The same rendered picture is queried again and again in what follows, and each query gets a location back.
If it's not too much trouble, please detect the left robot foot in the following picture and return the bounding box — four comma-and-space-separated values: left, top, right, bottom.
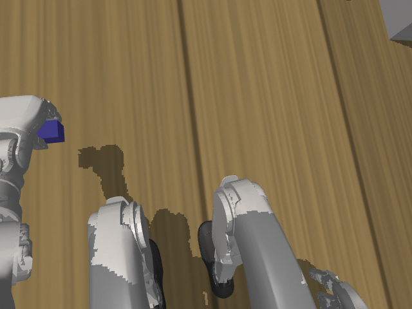
149, 239, 166, 309

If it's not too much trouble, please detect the right robot hand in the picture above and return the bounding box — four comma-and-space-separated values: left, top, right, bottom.
308, 268, 369, 309

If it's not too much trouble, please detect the small box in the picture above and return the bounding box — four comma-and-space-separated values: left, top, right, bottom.
36, 120, 65, 144

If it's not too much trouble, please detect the left robot hand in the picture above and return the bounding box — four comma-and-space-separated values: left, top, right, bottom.
0, 95, 62, 150

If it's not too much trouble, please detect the left robot arm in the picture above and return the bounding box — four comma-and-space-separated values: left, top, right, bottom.
0, 127, 33, 309

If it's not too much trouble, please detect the right robot foot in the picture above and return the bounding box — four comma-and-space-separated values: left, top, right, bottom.
198, 221, 234, 299

